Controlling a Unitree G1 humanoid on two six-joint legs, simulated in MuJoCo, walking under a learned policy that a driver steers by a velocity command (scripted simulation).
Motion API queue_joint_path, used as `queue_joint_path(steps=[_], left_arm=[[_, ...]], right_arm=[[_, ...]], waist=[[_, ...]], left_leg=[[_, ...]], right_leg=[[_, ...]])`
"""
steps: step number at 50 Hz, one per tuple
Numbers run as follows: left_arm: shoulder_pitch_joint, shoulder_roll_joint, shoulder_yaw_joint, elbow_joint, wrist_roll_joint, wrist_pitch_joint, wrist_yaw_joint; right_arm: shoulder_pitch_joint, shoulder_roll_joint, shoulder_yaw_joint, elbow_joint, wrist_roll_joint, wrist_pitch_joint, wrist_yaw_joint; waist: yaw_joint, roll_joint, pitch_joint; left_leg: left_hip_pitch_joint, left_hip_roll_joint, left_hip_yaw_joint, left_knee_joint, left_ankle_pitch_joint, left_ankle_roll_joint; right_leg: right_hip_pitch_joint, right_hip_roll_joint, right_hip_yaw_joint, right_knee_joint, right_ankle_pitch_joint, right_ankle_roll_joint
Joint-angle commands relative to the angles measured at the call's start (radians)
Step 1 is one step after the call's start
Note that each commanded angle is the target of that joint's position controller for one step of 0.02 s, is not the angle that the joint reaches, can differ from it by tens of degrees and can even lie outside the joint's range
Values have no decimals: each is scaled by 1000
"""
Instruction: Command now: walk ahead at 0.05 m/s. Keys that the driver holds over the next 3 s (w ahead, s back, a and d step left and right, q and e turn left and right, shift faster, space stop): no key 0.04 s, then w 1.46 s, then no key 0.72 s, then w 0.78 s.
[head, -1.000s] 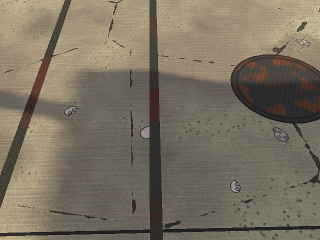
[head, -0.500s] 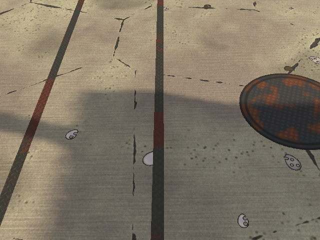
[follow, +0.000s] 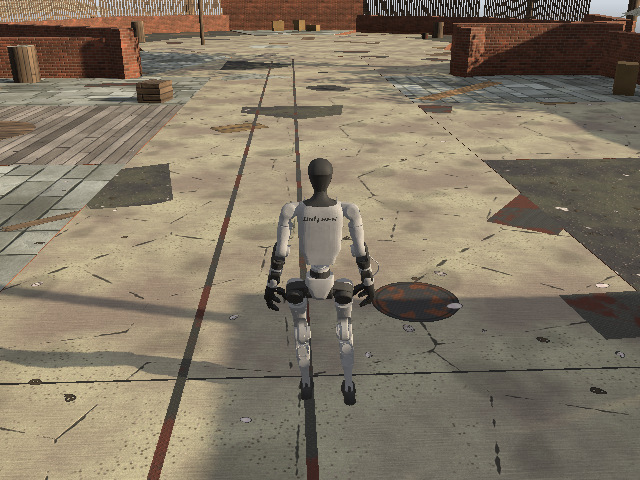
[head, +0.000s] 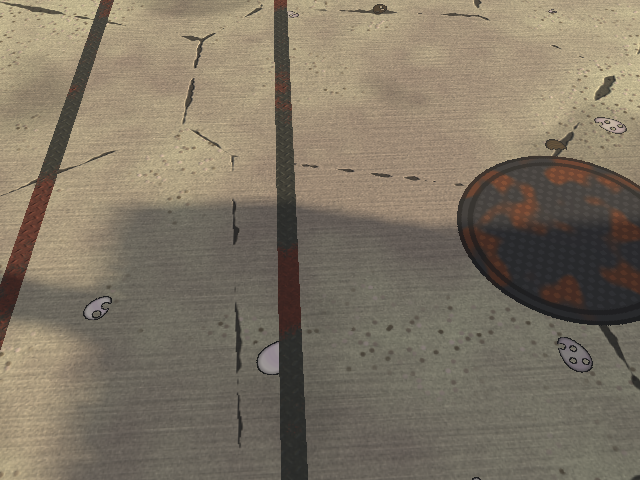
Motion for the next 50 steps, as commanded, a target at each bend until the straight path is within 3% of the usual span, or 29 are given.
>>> queue_joint_path(steps=[1,3,4,5,6,7,9,11,14,16,18,20,21,22,23,24,25,28,31,34,41,43,44,45,46,47,48,49,50], left_arm=[[178,62,19,30,9,24,0],[200,53,19,45,26,25,-5],[211,80,22,42,25,20,-4],[218,160,44,57,14,13,-3],[238,184,55,63,3,-2,-3],[210,214,69,58,-4,-24,-1],[141,157,64,38,-6,-65,-3],[147,118,58,39,-29,-81,-14],[181,143,66,44,-23,-77,-17],[205,181,76,49,-27,-72,-19],[194,200,83,45,-41,-67,-22],[169,178,78,34,-40,-67,-24],[122,129,65,15,-30,-72,-28],[93,40,45,-31,-20,-92,-31],[61,69,49,-53,-28,-114,-33],[32,120,59,-63,-42,-124,-43],[31,130,61,-56,-44,-125,-50],[28,109,68,-46,-21,-116,-48],[-46,77,59,-79,-17,-103,-53],[-198,49,40,-138,-19,-103,-63],[-354,88,31,-213,-32,-105,-102],[-270,133,51,-200,-28,-108,-103],[-123,173,73,-158,-29,-108,-99],[72,228,96,-109,-27,-104,-90],[222,331,121,-80,-1,-98,-84],[224,267,97,-73,-4,-94,-84],[125,208,77,-84,-15,-95,-85],[19,171,64,-109,-18,-96,-85],[-49,140,54,-117,-10,-100,-91]], right_arm=[[-77,-135,-28,-67,23,4,-22],[-34,-113,-22,-43,34,12,-26],[-26,-134,-31,-45,45,16,-28],[-21,-140,-40,-52,54,20,-36],[-53,-135,-41,-68,54,11,-40],[-70,-109,-40,-79,53,0,-36],[16,-131,-61,-33,40,-11,-22],[3,-91,-57,-25,41,-25,-10],[-97,-45,-41,-47,46,-42,-4],[-102,-52,-38,-49,54,-41,0],[-53,-69,-41,-30,57,-35,0],[93,-105,-57,26,61,-28,-9],[221,-148,-72,57,62,-27,-17],[319,-268,-100,66,49,-22,-23],[368,-277,-96,82,31,-36,-11],[279,-192,-69,58,30,-51,-5],[207,-143,-54,35,29,-59,5],[156,-97,-35,20,24,-49,17],[225,-114,-35,43,19,-38,1],[242,-138,-38,41,24,-36,-14],[316,-158,-55,78,43,-28,-21],[295,-182,-65,71,38,-19,-21],[278,-177,-63,65,32,-12,-20],[257,-161,-53,43,23,-11,-16],[376,-41,-19,29,24,-29,-3],[379,-39,-15,50,39,-60,6],[268,-132,-43,12,66,-78,8],[182,-155,-48,-17,73,-83,2],[145,-147,-54,-23,61,-77,-8]], waist=[[70,126,-71],[78,105,-38],[69,77,6],[57,-46,55],[77,-162,78],[76,-311,78],[19,-195,48],[20,-112,23],[53,-119,-6],[54,-144,-4],[22,-130,4],[-42,-88,-30],[-99,5,-70],[-119,291,-113],[-125,317,-111],[-82,205,-19],[-49,159,20],[-3,102,33],[-8,97,37],[-33,90,61],[-38,96,92],[21,129,14],[97,136,-72],[178,117,-198],[149,-119,-393],[144,-195,-483],[128,-156,-305],[94,-79,-184],[56,-6,-109]], left_leg=[[-168,252,-247,-228,-451,102],[-206,216,-240,-220,-621,33],[-203,187,-225,-164,-641,10],[-182,111,-118,-90,-631,-15],[-172,46,-35,91,-543,-46],[-204,11,10,339,-354,-50],[-309,79,-78,536,-311,-28],[-350,110,-73,484,-271,-24],[-214,94,-7,297,-225,-43],[-109,78,23,201,-263,-47],[33,66,39,85,-208,-38],[247,67,22,36,-179,-27],[420,178,-128,-19,-234,3],[588,402,-476,-144,-366,97],[550,525,-730,-227,-520,210],[490,493,-673,-235,-566,195],[436,431,-551,-241,-476,154],[315,326,-306,-260,-88,89],[296,300,-212,-265,124,100],[244,277,-154,-286,144,89],[414,348,-132,-228,220,71],[448,344,-112,-95,537,50],[420,307,-82,75,681,31],[239,263,-58,330,572,0],[-189,96,-19,775,104,-73],[-313,34,-180,956,-468,-61],[-402,103,-190,1014,-429,-39],[-391,160,-150,978,-333,-30],[-343,198,-131,912,-263,-31]], right_leg=[[278,29,-60,-137,129,-21],[306,36,-75,-219,80,-60],[251,5,-39,-294,-63,-96],[123,-22,32,-397,-305,-147],[79,-94,162,-550,-456,-199],[110,-229,360,-685,-441,-246],[213,-247,372,-673,-241,-240],[298,-217,290,-639,-125,-213],[276,-158,168,-622,-8,-189],[226,-160,152,-607,-41,-205],[144,-157,146,-565,-88,-203],[33,-120,121,-464,-75,-174],[-96,-60,44,-253,-7,-131],[-344,45,-112,108,-30,-70],[-477,44,-34,343,-140,-81],[-558,-23,15,444,-50,-107],[-556,-51,7,452,58,-119],[-441,-88,-22,340,222,-107],[-427,-72,-57,218,305,-76],[-338,-37,-82,-32,426,-64],[-252,3,-84,-246,398,-112],[-80,57,-123,-255,326,-144],[114,91,-146,-262,317,-172],[430,11,-57,-229,335,-220],[871,-279,407,-269,165,-386],[895,-361,710,-455,89,-414],[750,-313,569,-478,79,-346],[562,-277,409,-506,158,-310],[398,-235,301,-546,237,-289]])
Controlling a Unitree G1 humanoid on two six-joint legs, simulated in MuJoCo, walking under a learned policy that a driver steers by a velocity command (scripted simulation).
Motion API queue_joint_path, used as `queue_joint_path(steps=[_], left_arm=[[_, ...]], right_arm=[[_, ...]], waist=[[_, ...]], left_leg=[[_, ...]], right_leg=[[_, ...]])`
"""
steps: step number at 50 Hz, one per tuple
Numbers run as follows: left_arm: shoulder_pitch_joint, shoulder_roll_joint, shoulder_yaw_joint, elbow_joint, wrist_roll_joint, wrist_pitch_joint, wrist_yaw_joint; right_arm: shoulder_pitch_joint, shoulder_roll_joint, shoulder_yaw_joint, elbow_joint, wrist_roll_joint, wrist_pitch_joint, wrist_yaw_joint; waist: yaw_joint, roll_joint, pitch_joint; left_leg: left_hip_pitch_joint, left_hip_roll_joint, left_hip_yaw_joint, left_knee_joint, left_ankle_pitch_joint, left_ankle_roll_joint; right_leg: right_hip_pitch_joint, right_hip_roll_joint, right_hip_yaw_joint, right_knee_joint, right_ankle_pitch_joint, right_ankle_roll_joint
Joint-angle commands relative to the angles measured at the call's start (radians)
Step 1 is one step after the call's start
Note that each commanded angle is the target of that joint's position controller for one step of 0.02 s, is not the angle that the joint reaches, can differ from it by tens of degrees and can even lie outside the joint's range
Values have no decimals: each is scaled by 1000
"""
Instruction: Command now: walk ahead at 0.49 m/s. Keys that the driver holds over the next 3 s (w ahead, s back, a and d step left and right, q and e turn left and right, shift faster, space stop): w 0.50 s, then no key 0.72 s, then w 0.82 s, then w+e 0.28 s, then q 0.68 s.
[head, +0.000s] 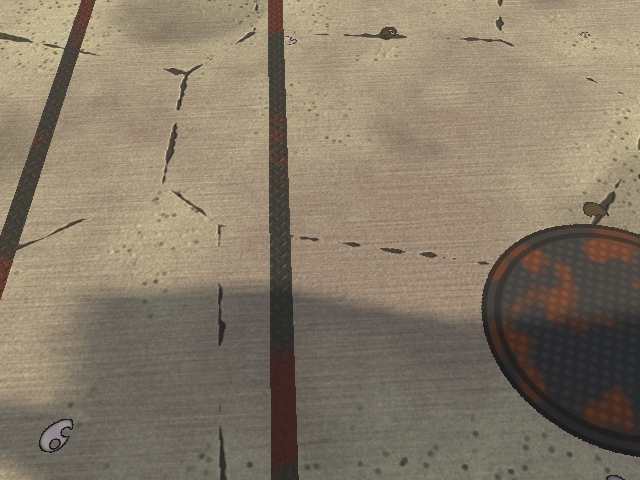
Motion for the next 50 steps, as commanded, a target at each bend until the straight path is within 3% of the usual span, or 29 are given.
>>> queue_joint_path(steps=[1,3,5,8,12,17,20,21,22,23,24,25,26,27,28,30,32,34,37,41,44,45,46,47,48,49,50], left_arm=[[84,80,14,-9,12,-10,-5],[91,74,14,12,13,-15,-9],[128,104,20,34,16,-18,1],[193,133,25,55,14,-13,24],[258,150,27,75,2,-4,38],[341,163,34,118,-8,13,43],[332,181,45,124,-12,27,47],[311,189,47,120,-12,31,48],[289,179,42,114,-11,37,47],[287,143,28,100,-1,38,47],[391,40,-4,84,6,21,38],[380,45,-7,94,-3,-5,34],[301,136,18,73,-31,-21,31],[242,148,20,57,-35,-24,36],[215,140,25,58,-19,-17,45],[262,101,30,73,-6,18,56],[287,69,29,81,-1,38,61],[236,64,27,59,7,45,65],[140,46,16,39,9,50,61],[64,69,18,27,6,60,56],[77,81,24,35,17,55,52],[102,110,33,47,25,52,54],[124,167,45,55,31,51,60],[111,164,41,63,27,59,64],[111,94,28,71,18,68,60],[86,71,22,73,12,73,55],[40,76,22,62,12,77,52]], right_arm=[[-37,-107,-36,-87,-4,-17,-15],[9,-54,-33,-76,-8,12,-20],[-38,-63,-40,-97,-12,24,-24],[-172,-78,-48,-142,-25,23,-23],[-316,-58,-41,-180,-21,12,-7],[-452,-61,-30,-230,-9,5,19],[-436,-90,-35,-242,-6,-6,34],[-381,-111,-45,-230,-6,-10,34],[-257,-144,-65,-192,-9,-11,31],[-62,-209,-93,-137,-15,-12,23],[82,-315,-119,-108,-31,-6,18],[95,-257,-98,-104,-23,-4,22],[3,-201,-77,-119,-21,-7,22],[-101,-164,-63,-149,-27,-6,21],[-180,-127,-51,-160,-34,-7,26],[-215,-87,-40,-148,-45,-12,33],[-197,-106,-42,-124,-52,-14,24],[-200,-120,-41,-112,-51,-10,7],[-193,-133,-39,-98,-45,5,-9],[-154,-141,-38,-59,-38,24,-14],[-177,-127,-34,-45,-20,39,-19],[-142,-113,-31,-35,-19,40,-19],[-89,-95,-27,-34,-39,35,-20],[30,-50,-19,-3,-47,33,-19],[-3,-44,-14,1,-44,43,-25],[-50,-61,-17,-10,-37,59,-29],[-81,-78,-20,-11,-32,76,-35]], waist=[[30,-55,-101],[-4,-79,-74],[-10,-75,-35],[19,-57,-3],[62,-59,13],[102,-59,48],[73,-79,31],[37,-93,-1],[-30,-87,-75],[-102,-43,-209],[-86,181,-367],[-89,254,-440],[-76,191,-303],[-42,119,-206],[-5,45,-138],[54,72,-115],[77,70,-110],[83,67,-104],[53,71,-116],[19,74,-107],[51,59,-97],[55,20,-109],[18,-49,-153],[-49,-157,-208],[-17,-169,-206],[-14,-154,-182],[-16,-124,-151]], left_leg=[[-323,124,-37,71,124,21],[-252,137,-26,11,148,14],[-299,146,-17,-59,209,-3],[-412,154,-17,-235,368,-26],[-388,114,19,-474,524,-31],[-400,86,29,-615,469,-19],[-325,63,44,-663,353,16],[-230,36,70,-677,325,32],[-57,-2,102,-697,322,55],[233,54,37,-666,341,101],[651,316,-392,-706,213,250],[710,384,-689,-874,117,287],[591,360,-563,-881,190,238],[431,331,-399,-876,386,208],[277,284,-268,-891,580,189],[126,222,-126,-921,773,164],[75,203,-51,-939,925,184],[75,190,0,-943,992,185],[88,156,59,-940,959,153],[148,181,30,-917,849,158],[162,175,4,-824,726,128],[153,131,7,-776,638,85],[100,67,33,-710,491,44],[-10,14,59,-694,240,0],[-22,1,74,-679,109,-27],[-14,4,67,-701,97,-34],[10,6,66,-723,115,-33]], right_leg=[[306,-277,353,-335,25,-164],[201,-241,279,-388,34,-169],[171,-235,235,-424,61,-183],[227,-237,211,-441,87,-177],[277,-215,150,-441,97,-142],[419,-265,144,-383,91,-133],[480,-300,156,-312,177,-112],[480,-292,145,-250,313,-100],[457,-248,105,-101,480,-77],[321,-188,56,152,448,-42],[-95,-33,-1,567,79,38],[-256,27,140,744,-423,39],[-339,-31,181,823,-392,22],[-320,-85,147,805,-314,16],[-262,-120,128,742,-255,25],[-122,-151,125,646,-205,36],[-83,-135,107,589,-153,53],[-97,-135,105,455,-72,70],[-31,-118,84,223,72,74],[11,-96,87,87,95,70],[89,-78,75,-56,109,34],[172,-90,94,-134,287,14],[300,-162,159,-89,589,-14],[436,-232,220,-34,659,-101],[415,-249,257,-49,552,-137],[361,-238,271,-75,397,-128],[300,-207,250,-87,301,-102]])
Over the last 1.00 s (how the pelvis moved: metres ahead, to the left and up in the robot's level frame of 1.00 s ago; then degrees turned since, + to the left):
0.36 -0.01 -0.01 1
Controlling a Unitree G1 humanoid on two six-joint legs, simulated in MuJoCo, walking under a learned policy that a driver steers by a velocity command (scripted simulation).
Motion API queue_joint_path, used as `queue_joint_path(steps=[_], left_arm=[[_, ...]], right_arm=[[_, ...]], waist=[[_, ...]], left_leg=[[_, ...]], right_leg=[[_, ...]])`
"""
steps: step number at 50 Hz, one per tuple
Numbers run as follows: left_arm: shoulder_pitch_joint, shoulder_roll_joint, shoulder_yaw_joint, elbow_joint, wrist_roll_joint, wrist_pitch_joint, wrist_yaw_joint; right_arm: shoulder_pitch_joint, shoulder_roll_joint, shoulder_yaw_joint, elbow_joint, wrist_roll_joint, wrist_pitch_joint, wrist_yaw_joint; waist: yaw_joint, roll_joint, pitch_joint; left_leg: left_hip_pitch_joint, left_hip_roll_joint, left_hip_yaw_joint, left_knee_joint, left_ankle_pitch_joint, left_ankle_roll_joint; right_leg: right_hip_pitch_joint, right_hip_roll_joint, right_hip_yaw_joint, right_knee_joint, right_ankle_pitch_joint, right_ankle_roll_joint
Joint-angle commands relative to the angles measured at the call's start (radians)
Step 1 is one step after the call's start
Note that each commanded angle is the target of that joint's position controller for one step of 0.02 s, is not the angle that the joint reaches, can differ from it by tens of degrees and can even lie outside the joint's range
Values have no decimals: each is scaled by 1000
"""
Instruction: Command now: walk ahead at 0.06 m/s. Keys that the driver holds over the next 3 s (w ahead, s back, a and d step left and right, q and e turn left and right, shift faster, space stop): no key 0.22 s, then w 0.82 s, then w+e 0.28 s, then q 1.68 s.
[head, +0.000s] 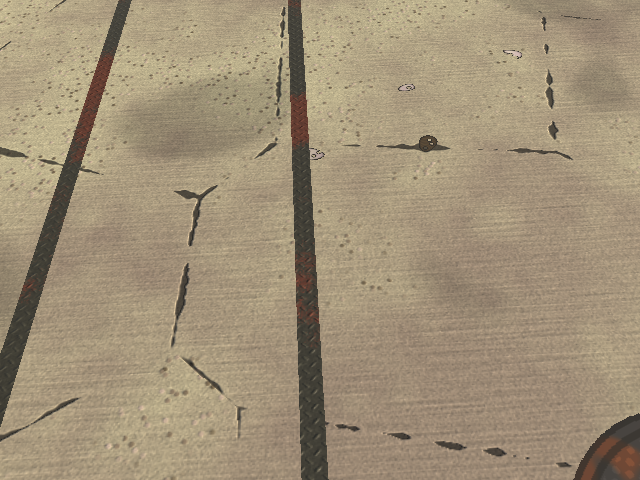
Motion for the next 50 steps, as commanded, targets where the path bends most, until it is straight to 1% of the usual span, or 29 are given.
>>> queue_joint_path(steps=[1,3,7,11,12,14,15,16,17,18,19,20,22,23,24,25,26,27,28,29,30,32,36,41,45,47,48,49,50], left_arm=[[-30,105,19,-38,-5,3,-5],[-34,118,24,-27,-9,-3,-6],[-15,108,24,5,-12,-2,1],[-31,105,24,19,-13,12,6],[-18,95,23,32,-14,16,6],[-14,113,33,38,-27,25,9],[-27,115,34,32,-28,23,10],[-56,112,33,19,-28,12,9],[-95,99,30,4,-31,-5,4],[-126,81,27,-10,-36,-24,-5],[-128,76,26,-15,-34,-40,-15],[-121,76,27,-14,-32,-52,-23],[-49,68,30,8,-40,-64,-35],[57,82,42,45,-44,-64,-38],[188,143,69,85,-41,-64,-37],[322,248,97,113,-39,-64,-39],[381,207,73,125,-30,-68,-47],[288,147,44,107,-22,-78,-47],[209,113,29,80,-18,-81,-48],[169,97,17,68,-18,-83,-51],[147,85,9,63,-15,-84,-49],[175,91,4,71,-7,-75,-39],[241,149,12,81,-4,-69,-10],[294,159,20,87,-15,-64,-3],[321,163,31,103,-27,-54,-3],[302,181,40,99,-30,-47,-2],[281,192,43,93,-29,-44,-3],[262,183,39,88,-28,-38,-2],[259,154,26,73,-18,-35,-2]], right_arm=[[93,-98,-18,7,4,37,-15],[98,-98,-18,19,1,50,-16],[94,-85,-16,39,4,45,-13],[100,-71,-13,58,3,47,-14],[124,-60,-10,71,4,48,-13],[123,-78,-16,71,13,49,-16],[122,-89,-18,64,18,44,-18],[143,-98,-20,60,23,32,-20],[184,-118,-26,67,26,16,-21],[200,-154,-36,72,30,0,-22],[181,-174,-44,71,30,-15,-22],[183,-158,-43,70,31,-27,-20],[164,-139,-40,60,36,-35,-9],[112,-138,-37,40,35,-35,-3],[70,-133,-35,17,32,-39,1],[82,-69,-19,-19,29,-50,0],[56,-64,-17,-37,27,-62,0],[29,-93,-29,-51,52,-70,10],[28,-91,-31,-49,63,-69,16],[28,-81,-36,-44,60,-66,15],[36,-90,-46,-38,48,-57,10],[47,-78,-54,-34,40,-40,8],[-92,-54,-53,-89,26,-29,7],[-245,-47,-39,-135,31,-32,27],[-312,-60,-32,-171,38,-42,49],[-281,-89,-40,-174,39,-49,57],[-220,-115,-52,-162,38,-51,57],[-76,-149,-74,-119,37,-52,54],[118,-209,-101,-64,33,-51,46]], waist=[[-11,-108,-83],[-8,-85,-79],[9,-42,-98],[11,-21,-73],[7,-23,-82],[14,2,-14],[13,23,39],[-1,38,91],[-21,71,129],[-24,132,169],[-10,162,195],[-3,151,190],[40,122,159],[98,106,118],[154,34,59],[175,-225,-20],[184,-282,-87],[130,-166,-23],[93,-103,7],[69,-55,48],[48,-60,55],[36,-83,59],[57,-61,88],[94,-81,111],[95,-86,130],[62,-102,105],[21,-117,61],[-54,-113,-22],[-128,-74,-151]], left_leg=[[-111,43,-33,-55,82,-6],[-81,51,-38,-70,129,5],[-65,62,-40,-61,224,2],[-76,62,-36,-62,204,-2],[-73,57,-29,-74,108,3],[-130,63,-46,-95,-162,43],[-151,88,-83,-122,-263,70],[-143,125,-139,-161,-322,99],[-96,184,-224,-217,-341,134],[-36,274,-332,-274,-304,172],[11,344,-390,-269,-190,198],[48,364,-388,-241,-60,203],[39,327,-303,-167,107,169],[-59,261,-218,-93,228,130],[-169,173,-120,105,394,81],[-410,16,26,478,315,-8],[-549,-21,-83,739,-166,-6],[-613,44,-158,847,-148,30],[-606,92,-147,847,-63,58],[-600,131,-135,779,21,68],[-552,160,-129,706,76,69],[-492,165,-98,621,133,46],[-566,160,-75,395,264,-8],[-515,121,-42,162,393,-20],[-504,114,-48,78,350,15],[-424,93,-34,45,289,43],[-319,62,-9,37,266,61],[-132,23,21,30,259,84],[155,75,-48,52,238,125]], right_leg=[[218,-131,164,-59,271,-130],[205,-96,121,-37,288,-100],[255,-74,90,8,385,-102],[254,-66,83,9,339,-104],[257,-55,75,0,212,-101],[198,-20,54,3,-210,-95],[131,-5,45,5,-365,-88],[54,12,33,26,-410,-80],[-34,32,4,84,-365,-67],[-120,47,-47,166,-253,-57],[-181,24,-47,212,-202,-62],[-202,4,-39,227,-205,-70],[-86,11,-63,139,-205,-88],[125,42,-76,59,-171,-104],[325,2,31,-3,-120,-137],[545,-190,420,-155,-180,-258],[617,-359,731,-313,-151,-330],[539,-371,667,-295,-173,-300],[463,-330,530,-299,-172,-262],[395,-289,418,-325,-153,-233],[344,-247,330,-344,-115,-199],[293,-199,230,-379,-50,-181],[304,-200,170,-416,38,-195],[310,-198,99,-426,54,-183],[399,-243,82,-377,85,-172],[433,-262,77,-319,191,-157],[434,-254,60,-241,364,-143],[403,-212,18,-69,530,-119],[254,-155,-24,194,480,-81]])
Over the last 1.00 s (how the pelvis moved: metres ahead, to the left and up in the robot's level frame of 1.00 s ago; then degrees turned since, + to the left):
0.45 0.06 0.01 1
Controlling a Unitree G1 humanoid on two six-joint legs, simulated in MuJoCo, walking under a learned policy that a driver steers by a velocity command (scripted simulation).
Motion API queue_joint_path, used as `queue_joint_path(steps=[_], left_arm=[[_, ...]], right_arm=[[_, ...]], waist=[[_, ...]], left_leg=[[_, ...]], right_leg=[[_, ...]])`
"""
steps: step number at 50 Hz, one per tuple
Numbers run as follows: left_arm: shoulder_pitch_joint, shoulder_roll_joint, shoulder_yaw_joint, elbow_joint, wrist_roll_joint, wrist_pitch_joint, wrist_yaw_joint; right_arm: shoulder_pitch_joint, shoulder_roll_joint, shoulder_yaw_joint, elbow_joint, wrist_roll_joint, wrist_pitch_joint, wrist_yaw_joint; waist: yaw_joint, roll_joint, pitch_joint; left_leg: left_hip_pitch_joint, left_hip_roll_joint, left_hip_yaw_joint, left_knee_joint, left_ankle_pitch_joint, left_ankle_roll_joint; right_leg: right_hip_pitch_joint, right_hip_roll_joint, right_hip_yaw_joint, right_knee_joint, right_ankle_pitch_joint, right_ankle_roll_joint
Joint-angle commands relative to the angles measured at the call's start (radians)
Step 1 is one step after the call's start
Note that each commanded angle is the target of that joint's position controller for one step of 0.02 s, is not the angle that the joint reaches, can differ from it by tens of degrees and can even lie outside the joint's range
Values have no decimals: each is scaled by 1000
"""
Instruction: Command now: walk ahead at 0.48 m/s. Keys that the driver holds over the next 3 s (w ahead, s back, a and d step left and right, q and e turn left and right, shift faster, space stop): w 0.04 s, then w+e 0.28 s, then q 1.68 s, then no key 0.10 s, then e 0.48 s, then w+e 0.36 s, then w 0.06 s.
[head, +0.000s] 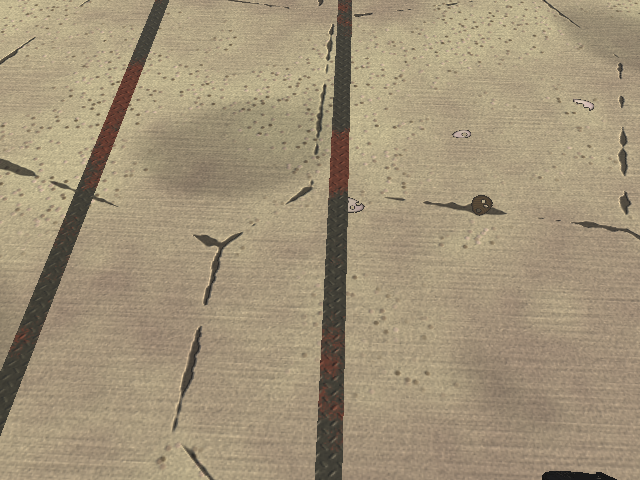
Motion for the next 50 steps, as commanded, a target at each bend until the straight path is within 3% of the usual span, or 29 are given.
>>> queue_joint_path(steps=[1,2,3,4,5,7,8,10,15,17,20,23,25,26,27,28,29,30,31,32,33,35,37,43,46,47,48,49,50], left_arm=[[34,16,-16,-83,14,-15,-5],[22,11,-22,-79,-1,-43,-10],[-58,88,0,-100,-36,-59,-14],[-124,111,4,-120,-44,-64,-10],[-150,111,11,-122,-34,-57,0],[-102,78,21,-105,-22,-21,7],[-88,56,20,-99,-23,-7,7],[-124,57,25,-115,-22,8,9],[-250,59,34,-162,-8,3,-7],[-322,43,25,-188,1,-1,-19],[-430,-6,-2,-232,23,-9,-35],[-451,18,-4,-250,18,-15,-44],[-349,86,16,-227,18,-24,-40],[-243,140,35,-194,27,-32,-34],[-121,227,54,-169,52,-35,-20],[-94,276,58,-175,59,-18,-6],[-77,212,39,-204,40,-6,-5],[-163,181,32,-227,30,2,3],[-249,142,21,-238,22,5,12],[-302,106,11,-239,21,7,16],[-339,97,10,-236,31,11,19],[-378,117,18,-235,51,18,20],[-398,142,27,-237,50,19,27],[-425,182,37,-233,23,48,48],[-431,184,38,-223,-2,67,46],[-398,156,35,-206,-8,76,43],[-352,110,27,-198,6,86,35],[-400,95,24,-251,32,81,37],[-498,114,31,-285,31,75,39]], right_arm=[[478,-314,-97,83,-25,-2,-15],[477,-266,-74,84,-22,-4,-8],[381,-202,-53,70,-15,-12,-6],[289,-151,-37,44,-16,-16,-7],[212,-118,-27,35,-26,-22,-4],[165,-70,-13,43,-42,-30,-1],[184,-72,-14,54,-44,-32,-4],[219,-102,-20,70,-47,-36,-18],[274,-122,-19,76,-52,-34,-49],[298,-119,-14,81,-46,-30,-56],[374,-121,-7,115,-27,-7,-59],[405,-159,-16,132,-17,22,-54],[364,-178,-24,127,-10,31,-54],[352,-171,-22,123,-7,33,-52],[353,-144,-11,92,-24,25,-49],[477,-11,28,85,-31,18,-38],[467,-80,10,96,-2,17,-40],[361,-144,-16,57,26,25,-45],[308,-134,-19,42,25,40,-57],[297,-123,-27,45,10,62,-69],[326,-104,-30,44,2,87,-76],[361,-65,-28,32,-3,118,-83],[349,-71,-32,8,-9,129,-84],[255,-122,-45,-63,-16,141,-54],[294,-126,-54,-67,-24,144,-41],[323,-146,-65,-59,-32,143,-41],[332,-229,-86,-72,-35,138,-53],[314,-325,-93,-118,-41,130,-63],[335,-310,-90,-117,-71,103,-53]], waist=[[-190,177,-317],[-185,249,-398],[-171,188,-257],[-146,119,-160],[-108,58,-96],[-48,95,-53],[-42,94,-41],[-39,73,-4],[-62,41,33],[-81,22,63],[-105,12,84],[-104,50,49],[-33,92,-20],[22,70,-84],[42,11,-235],[-11,-232,-422],[31,-178,-564],[25,-147,-444],[-5,-99,-314],[-32,-80,-209],[-71,-104,-160],[-102,-130,-106],[-107,-135,-111],[-97,-140,-134],[-128,-114,-122],[-133,-62,-106],[-108,161,-52],[-80,335,-12],[-128,237,-66]], left_leg=[[856,278,-490,-63,-257,210],[890,360,-823,-263,-394,253],[778,339,-695,-272,-431,197],[628,309,-533,-282,-375,156],[474,273,-412,-314,-288,129],[317,215,-252,-367,-189,92],[287,205,-205,-386,-153,94],[278,200,-132,-417,-83,102],[362,193,-3,-433,46,81],[358,177,50,-434,128,73],[401,167,73,-362,398,78],[521,198,24,-240,546,87],[575,188,-15,-116,652,55],[553,137,2,18,644,17],[363,76,24,234,364,-31],[-12,-83,30,643,-525,-101],[-43,-87,-149,806,-707,-111],[-118,-32,-137,821,-651,-107],[-152,9,-101,772,-577,-113],[-127,36,-88,727,-527,-125],[-40,56,-79,683,-487,-130],[44,43,-36,611,-441,-129],[61,53,-27,527,-380,-121],[138,47,12,308,-265,-85],[243,5,59,100,-192,-36],[294,-10,31,0,-149,2],[339,145,-224,-174,29,78],[385,331,-545,-219,209,235],[331,334,-574,-254,129,290]], right_leg=[[-621,8,-18,778,357,-41],[-763,76,139,971,-105,-46],[-866,14,182,1055,-64,-71],[-870,-45,155,1038,25,-92],[-816,-92,143,969,114,-96],[-697,-136,162,879,193,-101],[-682,-138,162,861,207,-100],[-739,-132,174,815,276,-89],[-855,-95,188,577,517,-67],[-825,-83,139,463,572,-64],[-756,-64,33,302,561,-63],[-717,-23,18,219,454,-72],[-582,19,19,136,442,-97],[-415,24,16,52,642,-123],[-93,-126,130,177,1128,-173],[308,-437,432,251,1478,-385],[300,-454,500,200,1340,-413],[172,-399,371,145,1143,-358],[27,-346,295,93,934,-310],[-139,-315,236,31,769,-284],[-286,-292,186,-21,623,-263],[-439,-278,122,-95,473,-270],[-459,-291,85,-119,440,-281],[-390,-324,9,-111,332,-230],[-373,-303,-34,-7,246,-161],[-406,-260,-66,93,168,-108],[-546,-149,-169,355,39,-14],[-817,4,-124,612,-227,60],[-827,22,49,766,-222,38]])
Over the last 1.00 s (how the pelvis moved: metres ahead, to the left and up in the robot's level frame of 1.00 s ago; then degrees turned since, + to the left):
0.28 0.02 -0.01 0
